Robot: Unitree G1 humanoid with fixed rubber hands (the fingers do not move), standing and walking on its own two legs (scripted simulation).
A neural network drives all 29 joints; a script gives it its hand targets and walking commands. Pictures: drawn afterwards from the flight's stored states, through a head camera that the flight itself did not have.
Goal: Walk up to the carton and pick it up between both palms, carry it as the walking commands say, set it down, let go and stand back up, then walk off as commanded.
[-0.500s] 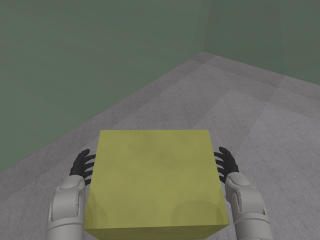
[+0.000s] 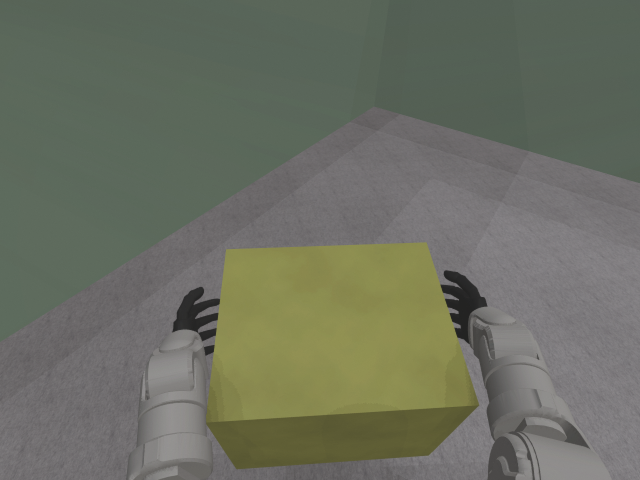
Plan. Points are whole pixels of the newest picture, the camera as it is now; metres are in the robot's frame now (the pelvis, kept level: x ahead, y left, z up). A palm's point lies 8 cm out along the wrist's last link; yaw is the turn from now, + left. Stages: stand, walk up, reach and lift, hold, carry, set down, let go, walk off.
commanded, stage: set down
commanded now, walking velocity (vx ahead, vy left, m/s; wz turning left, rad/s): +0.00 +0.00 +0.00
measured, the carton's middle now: (331, 356) +0.32 +0.08 -0.03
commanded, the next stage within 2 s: none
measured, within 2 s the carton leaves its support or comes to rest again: neither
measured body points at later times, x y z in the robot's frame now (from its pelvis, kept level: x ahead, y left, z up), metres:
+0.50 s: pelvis +0.07 -0.06 -0.01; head +0.15 -0.07 +0.43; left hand +0.29 +0.23 -0.05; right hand +0.39 -0.14 -0.08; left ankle +0.06 +0.11 -0.73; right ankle +0.02 -0.12 -0.75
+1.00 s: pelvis +0.04 -0.01 -0.08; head +0.34 -0.03 +0.25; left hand +0.35 +0.28 -0.20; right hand +0.39 -0.10 -0.25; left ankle +0.06 +0.11 -0.75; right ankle +0.03 -0.12 -0.74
